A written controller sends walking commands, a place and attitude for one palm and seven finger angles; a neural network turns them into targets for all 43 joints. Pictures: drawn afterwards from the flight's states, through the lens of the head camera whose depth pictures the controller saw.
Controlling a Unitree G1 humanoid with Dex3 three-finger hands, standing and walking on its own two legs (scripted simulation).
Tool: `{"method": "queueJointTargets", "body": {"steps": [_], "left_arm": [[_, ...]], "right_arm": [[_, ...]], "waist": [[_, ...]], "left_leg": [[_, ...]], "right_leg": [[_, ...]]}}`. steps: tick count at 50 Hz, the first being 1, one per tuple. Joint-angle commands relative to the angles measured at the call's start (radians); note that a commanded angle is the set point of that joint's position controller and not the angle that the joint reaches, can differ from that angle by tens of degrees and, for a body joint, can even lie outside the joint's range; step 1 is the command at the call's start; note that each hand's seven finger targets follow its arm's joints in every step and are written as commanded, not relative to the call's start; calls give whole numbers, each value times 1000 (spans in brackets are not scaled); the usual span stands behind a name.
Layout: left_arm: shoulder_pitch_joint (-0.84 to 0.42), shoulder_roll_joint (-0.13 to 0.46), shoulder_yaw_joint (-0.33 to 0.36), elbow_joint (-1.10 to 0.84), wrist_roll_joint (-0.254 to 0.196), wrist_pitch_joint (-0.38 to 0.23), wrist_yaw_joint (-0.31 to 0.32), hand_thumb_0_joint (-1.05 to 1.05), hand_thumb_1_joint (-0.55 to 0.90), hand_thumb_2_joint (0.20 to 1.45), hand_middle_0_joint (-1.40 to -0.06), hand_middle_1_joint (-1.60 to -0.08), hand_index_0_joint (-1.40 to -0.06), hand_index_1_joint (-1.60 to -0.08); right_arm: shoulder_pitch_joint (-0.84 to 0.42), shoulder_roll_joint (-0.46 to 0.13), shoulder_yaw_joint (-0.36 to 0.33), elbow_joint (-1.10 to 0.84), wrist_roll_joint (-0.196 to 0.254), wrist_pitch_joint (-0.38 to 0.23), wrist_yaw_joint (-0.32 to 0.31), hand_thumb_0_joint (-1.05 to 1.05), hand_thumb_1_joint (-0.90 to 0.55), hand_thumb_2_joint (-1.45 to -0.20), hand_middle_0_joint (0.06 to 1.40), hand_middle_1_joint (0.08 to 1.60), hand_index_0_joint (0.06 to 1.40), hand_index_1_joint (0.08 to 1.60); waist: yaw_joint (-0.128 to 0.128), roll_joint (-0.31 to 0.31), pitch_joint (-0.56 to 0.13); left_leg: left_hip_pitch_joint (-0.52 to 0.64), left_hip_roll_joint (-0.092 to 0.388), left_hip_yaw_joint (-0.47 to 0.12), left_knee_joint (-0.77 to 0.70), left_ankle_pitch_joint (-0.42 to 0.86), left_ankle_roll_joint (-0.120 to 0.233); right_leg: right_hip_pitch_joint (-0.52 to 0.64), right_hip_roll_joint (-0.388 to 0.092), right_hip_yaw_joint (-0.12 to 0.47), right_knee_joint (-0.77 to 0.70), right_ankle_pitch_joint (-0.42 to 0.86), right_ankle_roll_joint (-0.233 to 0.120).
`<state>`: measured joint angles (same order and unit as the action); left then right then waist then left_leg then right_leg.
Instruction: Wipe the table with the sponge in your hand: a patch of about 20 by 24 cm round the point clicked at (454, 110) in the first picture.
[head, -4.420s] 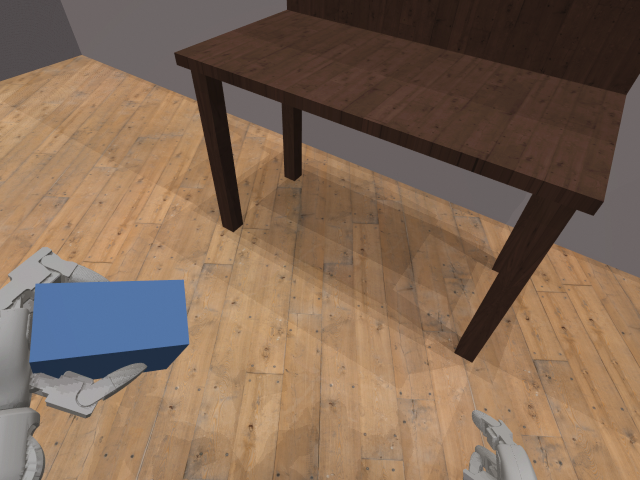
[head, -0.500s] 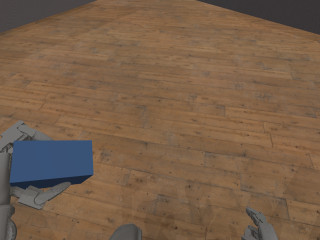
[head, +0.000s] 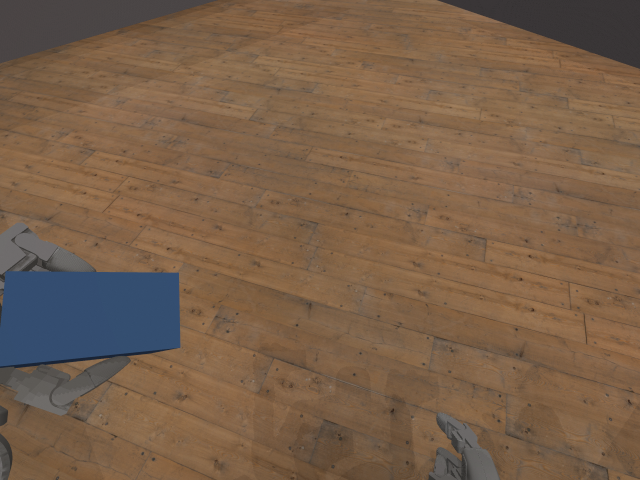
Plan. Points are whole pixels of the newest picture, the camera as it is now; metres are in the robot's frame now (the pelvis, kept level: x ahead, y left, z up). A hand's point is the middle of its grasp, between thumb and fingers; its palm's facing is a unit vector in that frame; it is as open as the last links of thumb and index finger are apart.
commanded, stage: walk to a spot facing it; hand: left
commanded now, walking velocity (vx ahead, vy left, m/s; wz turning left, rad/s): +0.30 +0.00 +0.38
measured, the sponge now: (116, 319) +0.22 +0.20 +0.17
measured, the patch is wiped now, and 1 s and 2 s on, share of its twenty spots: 0.00 0.00 0.00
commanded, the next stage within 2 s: turn to face it in 0.36 s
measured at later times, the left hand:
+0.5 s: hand (73, 257) +0.28 +0.27 +0.18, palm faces +0.56 -0.72 -0.42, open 10.4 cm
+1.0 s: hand (215, 205) +0.36 +0.15 +0.17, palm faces +0.36 -0.81 -0.46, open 10.4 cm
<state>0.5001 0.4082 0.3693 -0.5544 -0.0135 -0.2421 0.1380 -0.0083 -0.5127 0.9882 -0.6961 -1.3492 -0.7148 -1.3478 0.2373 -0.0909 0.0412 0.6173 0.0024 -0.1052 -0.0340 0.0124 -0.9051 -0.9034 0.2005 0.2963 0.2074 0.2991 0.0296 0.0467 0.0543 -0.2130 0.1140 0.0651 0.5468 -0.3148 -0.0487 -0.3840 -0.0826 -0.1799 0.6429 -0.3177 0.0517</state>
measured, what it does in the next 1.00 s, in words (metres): walks ahead: right foot, then left foot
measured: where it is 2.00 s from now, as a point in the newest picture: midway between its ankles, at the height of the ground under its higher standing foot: outside the picture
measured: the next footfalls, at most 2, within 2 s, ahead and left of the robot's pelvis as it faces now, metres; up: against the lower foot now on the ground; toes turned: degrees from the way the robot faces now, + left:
right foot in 0.02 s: +0.11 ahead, -0.11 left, +0.00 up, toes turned -10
left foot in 0.44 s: +0.17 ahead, +0.13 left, +0.00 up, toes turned +20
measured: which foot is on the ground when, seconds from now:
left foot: down 0.00-0.02, up 0.04-0.42, down 0.44-0.78, up 0.80-1.00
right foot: up 0.00-0.00, down 0.02-0.44, up 0.46-0.76, down 0.78-1.00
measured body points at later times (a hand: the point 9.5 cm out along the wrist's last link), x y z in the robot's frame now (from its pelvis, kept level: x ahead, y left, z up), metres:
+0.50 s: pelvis +0.10 -0.01 -0.02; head +0.14 +0.02 +0.43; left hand +0.24 +0.30 +0.20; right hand +0.32 -0.23 -0.09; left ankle +0.13 +0.12 -0.73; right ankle +0.08 -0.12 -0.68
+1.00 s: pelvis +0.14 -0.08 +0.00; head +0.19 -0.10 +0.45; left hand +0.34 +0.19 +0.20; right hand +0.35 -0.31 -0.09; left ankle +0.11 +0.07 -0.66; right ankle +0.21 -0.12 -0.73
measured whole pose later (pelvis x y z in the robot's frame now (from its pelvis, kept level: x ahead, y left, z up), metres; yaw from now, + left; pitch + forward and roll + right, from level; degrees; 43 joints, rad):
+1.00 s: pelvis +0.14 -0.08 +0.00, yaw +2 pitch +0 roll +3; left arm 0.47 0.36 0.34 -0.54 -0.04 -0.20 0.13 -0.01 -0.51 0.99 -0.70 -1.35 -0.72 -1.35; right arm 0.10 -0.24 -0.02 0.58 0.00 -0.04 -0.02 0.01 -0.91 -0.90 0.20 0.30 0.21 0.30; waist 0.00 0.00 0.09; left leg -0.47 0.04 0.04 1.10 -0.43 -0.09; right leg -0.37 0.04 -0.05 0.56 -0.20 -0.11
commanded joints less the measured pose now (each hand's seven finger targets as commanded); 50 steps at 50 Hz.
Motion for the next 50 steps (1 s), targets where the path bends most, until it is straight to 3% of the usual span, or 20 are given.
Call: {"method": "queueJointTargets", "body": {"steps": [1,2,4,6,10,17,19,20,21,22,23,24,29,37,38,39,40,41,44,50], "left_arm": [[-141,187,137,-58,3,-3,29,0,100,1300,-1200,-1600,-1200,-1600],[-188,203,165,-76,-17,-7,32,0,100,1300,-1200,-1600,-1200,-1600],[-165,198,160,-111,-28,-21,17,0,100,1300,-1200,-1600,-1200,-1600],[-120,164,140,-155,-13,-35,18,0,100,1300,-1200,-1600,-1200,-1600],[-50,162,150,-206,-16,-35,39,0,100,1300,-1200,-1600,-1200,-1600],[-3,143,164,-264,-26,-14,78,0,100,1300,-1200,-1600,-1200,-1600],[-30,125,133,-261,-29,-8,79,0,100,1300,-1200,-1600,-1200,-1600],[-68,128,126,-288,-28,-16,79,0,100,1300,-1200,-1600,-1200,-1600],[-90,129,126,-325,-25,-35,79,0,100,1300,-1200,-1600,-1200,-1600],[-95,142,134,-342,-28,-61,78,0,100,1300,-1200,-1600,-1200,-1600],[-112,174,135,-248,-3,-62,52,0,100,1300,-1200,-1600,-1200,-1600],[-101,214,179,-276,-4,-63,49,0,100,1300,-1200,-1600,-1200,-1600],[-39,143,136,-383,-21,-61,32,0,100,1300,-1200,-1600,-1200,-1600],[-216,88,64,-65,-12,-2,18,0,100,1300,-1200,-1600,-1200,-1600],[-262,96,52,-59,-4,0,14,0,100,1300,-1200,-1600,-1200,-1600],[-263,134,63,-47,5,10,17,0,100,1300,-1200,-1600,-1200,-1600],[-278,153,93,-57,-12,19,20,0,100,1300,-1200,-1600,-1200,-1600],[-258,149,95,-73,-23,22,21,0,100,1300,-1200,-1600,-1200,-1600],[-155,155,126,-203,-35,-14,28,0,100,1300,-1200,-1600,-1200,-1600],[41,180,205,-213,-55,-35,39,0,100,1300,-1200,-1600,-1200,-1600]], "right_arm": [[-115,-161,-75,-137,8,-15,-34,0,-900,-900,200,300,200,300],[-151,-198,-83,-140,1,-26,-29,0,-900,-900,200,300,200,300],[-163,-207,-86,-117,9,-10,-19,0,-900,-900,200,300,200,300],[-180,-197,-77,-119,6,4,-17,0,-900,-900,200,300,200,300],[-155,-201,-86,-145,-4,12,-22,0,-900,-900,200,300,200,300],[-101,-194,-105,-207,-10,9,-25,0,-900,-900,200,300,200,300],[-73,-201,-116,-203,-7,11,-31,0,-900,-900,200,300,200,300],[-56,-209,-121,-206,-3,9,-37,0,-900,-900,200,300,200,300],[-67,-230,-126,-215,-1,6,-38,0,-900,-900,200,300,200,300],[-77,-240,-118,-216,-1,-10,-28,0,-900,-900,200,300,200,300],[-72,-245,-116,-194,7,-16,-8,0,-900,-900,200,300,200,300],[-94,-246,-128,-191,19,-14,-13,0,-900,-900,200,300,200,300],[-110,-214,-103,-163,13,-31,0,0,-900,-900,200,300,200,300],[-110,-209,-80,-148,6,-48,-20,0,-900,-900,200,300,200,300],[-99,-198,-80,-145,6,-45,-18,0,-900,-900,200,300,200,300],[-109,-169,-71,-162,5,-41,-19,0,-900,-900,200,300,200,300],[-144,-179,-67,-175,4,-49,-17,0,-900,-900,200,300,200,300],[-141,-188,-76,-161,4,-43,-10,0,-900,-900,200,300,200,300],[-185,-166,-51,-153,1,1,0,0,-900,-900,200,300,200,300],[-175,-196,-79,-195,-2,45,9,0,-900,-900,200,300,200,300]], "waist": [[-1,-411,-157],[6,-372,-153],[-7,-249,-105],[-12,-181,-89],[-15,-153,-110],[10,-201,-139],[-28,-165,-164],[-56,-79,-206],[-63,162,-247],[-45,375,-243],[-45,235,-199],[-30,209,-224],[-21,226,-193],[-9,83,-127],[-17,-56,-125],[-20,-302,-124],[-3,-393,-136],[-6,-378,-155],[-10,-131,-235],[-1,-111,-245]], "left_leg": [[-493,-100,57,583,-257,70],[-511,-78,-74,723,-226,60],[-517,-24,-105,820,-108,38],[-490,-4,-71,777,-60,16],[-362,2,14,470,-11,20],[-225,-57,146,114,-17,30],[-76,-92,168,0,44,33],[79,-94,141,-72,80,58],[235,54,-120,-128,218,148],[338,321,-569,-176,672,315],[262,343,-585,-178,597,333],[246,325,-522,-155,536,335],[28,181,-94,-196,424,204],[-63,200,60,-18,89,83],[-71,136,92,144,16,51],[-227,6,116,366,-170,10],[-333,-63,24,551,-317,-17],[-323,-49,-64,645,-257,-22],[-362,-41,-76,694,-144,-44],[-285,-62,-46,431,-102,-39]], "right_leg": [[477,-332,581,-356,-30,-185],[397,-411,672,-427,-127,-210],[324,-391,552,-410,-156,-213],[282,-339,325,-387,34,-190],[252,-305,125,-361,195,-173],[318,-311,67,-231,365,-162],[266,-289,5,-70,378,-121],[182,-244,-31,143,424,-82],[-1,-137,-51,413,166,-24],[-248,8,18,634,-346,16],[-299,-34,148,684,-324,-13],[-310,-40,172,706,-287,-9],[-126,-18,98,402,-54,-2],[158,67,26,-103,58,7],[163,8,120,-202,175,-23],[219,-159,433,-258,476,-116],[229,-276,631,-315,596,-183],[222,-275,657,-333,535,-177],[330,-201,470,-219,617,-198],[284,-161,478,-286,453,-208]]}}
